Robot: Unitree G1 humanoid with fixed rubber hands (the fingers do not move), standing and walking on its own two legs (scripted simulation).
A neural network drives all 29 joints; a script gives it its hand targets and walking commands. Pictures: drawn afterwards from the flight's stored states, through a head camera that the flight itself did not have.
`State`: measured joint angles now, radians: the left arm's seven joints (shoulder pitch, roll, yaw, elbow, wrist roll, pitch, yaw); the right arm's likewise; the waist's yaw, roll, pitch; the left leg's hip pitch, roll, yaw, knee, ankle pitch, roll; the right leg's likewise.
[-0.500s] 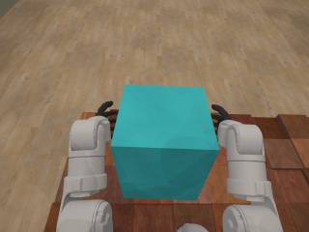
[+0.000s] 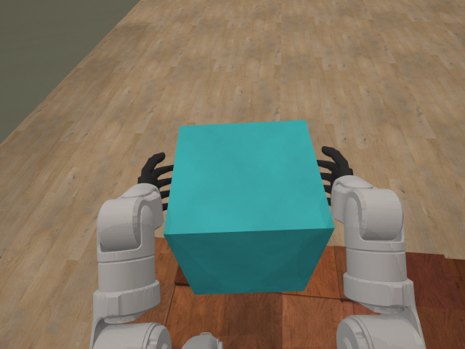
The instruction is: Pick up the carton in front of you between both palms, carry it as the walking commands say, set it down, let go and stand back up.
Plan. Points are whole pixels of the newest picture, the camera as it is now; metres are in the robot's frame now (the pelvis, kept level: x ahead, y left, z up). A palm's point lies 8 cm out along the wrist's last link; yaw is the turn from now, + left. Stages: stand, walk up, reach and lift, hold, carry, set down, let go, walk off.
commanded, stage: carry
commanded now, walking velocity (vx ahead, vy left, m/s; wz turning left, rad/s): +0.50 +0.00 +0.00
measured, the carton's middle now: (245, 213) +0.34 +0.01 +0.05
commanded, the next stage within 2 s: none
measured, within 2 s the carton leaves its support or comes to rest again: neither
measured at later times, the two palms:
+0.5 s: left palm (196, 66) +0.70 +0.12 +0.15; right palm (326, 60) +0.67 -0.17 +0.16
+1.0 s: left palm (225, 28) +1.07 +0.08 +0.09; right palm (314, 23) +1.07 -0.22 +0.09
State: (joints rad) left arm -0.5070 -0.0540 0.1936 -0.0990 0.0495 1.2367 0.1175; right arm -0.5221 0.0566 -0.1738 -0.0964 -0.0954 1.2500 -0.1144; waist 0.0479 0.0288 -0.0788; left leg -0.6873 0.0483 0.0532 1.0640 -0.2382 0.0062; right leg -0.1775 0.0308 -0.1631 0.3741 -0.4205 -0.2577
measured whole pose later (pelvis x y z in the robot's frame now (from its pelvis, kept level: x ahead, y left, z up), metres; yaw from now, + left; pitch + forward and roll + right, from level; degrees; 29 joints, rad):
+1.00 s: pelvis +0.70 -0.07 +0.00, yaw -1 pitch +5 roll +1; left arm -0.69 -0.04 0.22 0.11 0.07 1.17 0.12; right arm -0.70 0.00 -0.25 0.10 -0.08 1.20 -0.12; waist 0.05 0.02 0.06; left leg -0.71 0.06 0.01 0.84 -0.10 0.03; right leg -0.28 0.02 -0.15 0.53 -0.34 -0.04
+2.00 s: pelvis +1.41 -0.11 -0.04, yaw +0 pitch +5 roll +2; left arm -0.36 -0.15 0.23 -0.21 0.09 1.16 0.09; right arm -0.36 0.14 -0.19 -0.21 -0.11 1.17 -0.12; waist 0.02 0.00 -0.06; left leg -0.63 0.05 0.11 0.63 -0.09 -0.01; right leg -0.04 0.00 -0.10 0.24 -0.29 -0.06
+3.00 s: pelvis +1.88 -0.11 -0.05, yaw +0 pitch +4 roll -1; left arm -0.19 -0.14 0.13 -0.25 0.12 1.21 0.08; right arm -0.20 0.14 -0.14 -0.25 -0.13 1.21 -0.09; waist 0.01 0.01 -0.17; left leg -0.17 0.06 0.11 0.51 -0.40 -0.02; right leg -0.35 -0.06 -0.22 0.54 -0.24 -0.03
